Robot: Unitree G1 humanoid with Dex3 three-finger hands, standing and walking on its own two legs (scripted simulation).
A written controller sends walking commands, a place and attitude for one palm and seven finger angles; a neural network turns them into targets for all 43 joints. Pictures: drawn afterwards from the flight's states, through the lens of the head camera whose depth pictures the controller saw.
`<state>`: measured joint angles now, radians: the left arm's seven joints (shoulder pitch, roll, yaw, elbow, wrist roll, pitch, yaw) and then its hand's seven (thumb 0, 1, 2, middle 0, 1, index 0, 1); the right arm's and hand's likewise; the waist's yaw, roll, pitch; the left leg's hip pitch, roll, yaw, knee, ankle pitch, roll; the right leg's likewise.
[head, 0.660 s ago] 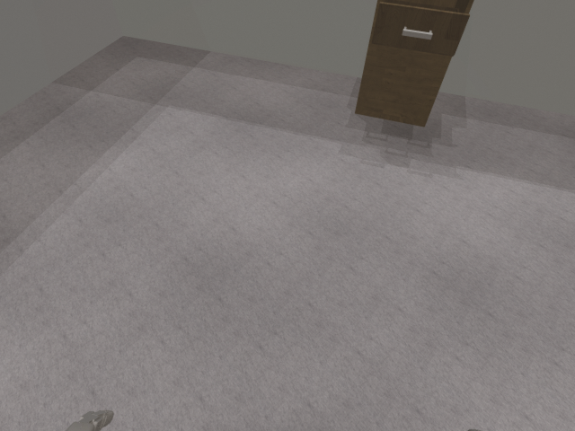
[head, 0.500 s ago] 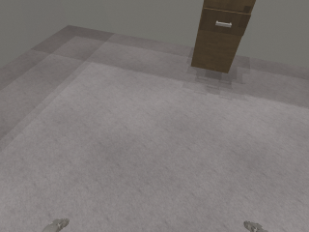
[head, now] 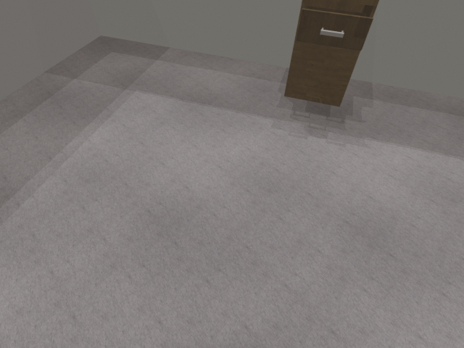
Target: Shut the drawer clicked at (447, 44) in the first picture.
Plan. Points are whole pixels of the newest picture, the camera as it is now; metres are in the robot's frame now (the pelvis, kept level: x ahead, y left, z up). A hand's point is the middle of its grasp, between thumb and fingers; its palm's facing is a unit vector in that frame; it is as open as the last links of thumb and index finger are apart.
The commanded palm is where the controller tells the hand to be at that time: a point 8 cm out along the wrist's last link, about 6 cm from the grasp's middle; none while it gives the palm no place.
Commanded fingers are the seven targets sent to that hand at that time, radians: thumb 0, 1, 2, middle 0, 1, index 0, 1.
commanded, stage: stand and wait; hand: left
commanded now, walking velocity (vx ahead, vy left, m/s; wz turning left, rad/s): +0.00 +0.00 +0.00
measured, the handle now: (332, 32) +1.76 -0.47 -0.16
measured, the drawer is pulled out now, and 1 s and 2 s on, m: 0.21 0.21 0.21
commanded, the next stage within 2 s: look at it before walking up in 0.30 s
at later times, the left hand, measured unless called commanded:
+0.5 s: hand out of the picture +0.06 +0.24 -0.15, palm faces -0.04 -0.94 -0.33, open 7.4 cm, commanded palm none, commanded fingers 0.00 0.90 0.90 -0.20 -0.30 -0.20 -0.30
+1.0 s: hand out of the picture +0.06 +0.24 -0.16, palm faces -0.04 -0.94 -0.33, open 7.4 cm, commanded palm none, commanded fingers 0.00 0.90 0.90 -0.20 -0.30 -0.20 -0.30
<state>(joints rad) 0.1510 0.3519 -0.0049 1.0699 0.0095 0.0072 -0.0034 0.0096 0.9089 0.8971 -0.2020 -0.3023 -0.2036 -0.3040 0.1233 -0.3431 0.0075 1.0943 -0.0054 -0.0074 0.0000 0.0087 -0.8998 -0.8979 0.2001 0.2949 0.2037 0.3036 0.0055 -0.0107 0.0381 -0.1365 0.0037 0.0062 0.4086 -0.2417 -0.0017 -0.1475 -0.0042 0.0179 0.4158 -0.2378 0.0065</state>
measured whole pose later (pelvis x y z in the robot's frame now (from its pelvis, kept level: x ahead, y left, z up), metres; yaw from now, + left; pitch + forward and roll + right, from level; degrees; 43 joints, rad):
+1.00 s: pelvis -0.01 -0.01 +0.00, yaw -1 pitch -2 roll +0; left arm 0.14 0.34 -0.01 1.09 0.01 0.00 -0.01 0.01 0.91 0.90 -0.20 -0.30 -0.20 -0.30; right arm 0.12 -0.33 0.01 1.12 0.00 -0.01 0.00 0.01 -0.90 -0.90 0.20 0.29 0.20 0.30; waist 0.00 -0.01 0.03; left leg -0.14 0.02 0.02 0.37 -0.21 -0.01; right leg -0.15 0.01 0.03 0.38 -0.20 0.00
